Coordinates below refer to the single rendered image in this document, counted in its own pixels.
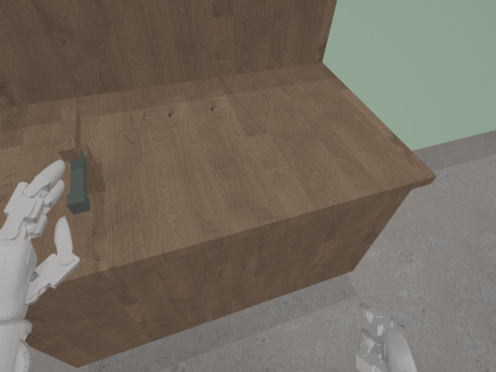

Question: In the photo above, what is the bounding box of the robot left forearm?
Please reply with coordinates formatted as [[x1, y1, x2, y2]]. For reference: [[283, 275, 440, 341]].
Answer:
[[0, 319, 33, 372]]

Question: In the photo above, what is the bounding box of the tap lever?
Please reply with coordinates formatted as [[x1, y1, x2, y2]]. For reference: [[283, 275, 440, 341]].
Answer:
[[67, 150, 90, 215]]

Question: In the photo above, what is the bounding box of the right robot hand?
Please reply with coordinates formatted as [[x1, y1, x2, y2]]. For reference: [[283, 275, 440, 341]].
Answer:
[[356, 303, 417, 372]]

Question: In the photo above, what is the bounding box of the left robot hand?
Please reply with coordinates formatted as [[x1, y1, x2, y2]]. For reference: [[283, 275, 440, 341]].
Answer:
[[0, 160, 80, 320]]

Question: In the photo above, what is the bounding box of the counter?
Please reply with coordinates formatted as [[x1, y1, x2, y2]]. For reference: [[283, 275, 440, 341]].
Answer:
[[0, 0, 437, 368]]

